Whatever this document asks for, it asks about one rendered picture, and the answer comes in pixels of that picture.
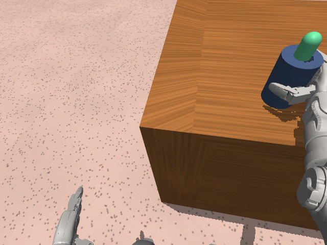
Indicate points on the bottle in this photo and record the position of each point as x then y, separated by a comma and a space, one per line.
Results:
295, 67

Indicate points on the right robot arm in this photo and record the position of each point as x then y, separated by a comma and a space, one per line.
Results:
312, 191

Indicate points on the left robot hand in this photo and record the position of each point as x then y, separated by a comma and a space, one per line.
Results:
66, 231

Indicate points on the right robot hand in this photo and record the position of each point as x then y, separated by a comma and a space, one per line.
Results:
296, 95

